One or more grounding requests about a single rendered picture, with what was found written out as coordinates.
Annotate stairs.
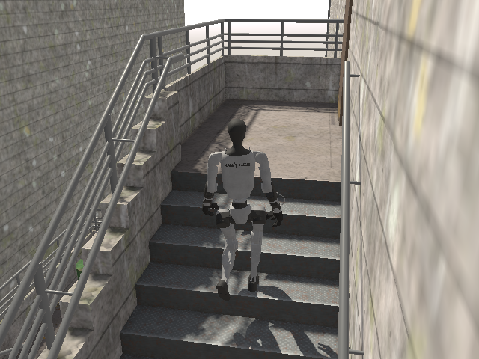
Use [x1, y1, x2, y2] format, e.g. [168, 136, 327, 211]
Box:
[120, 171, 341, 359]

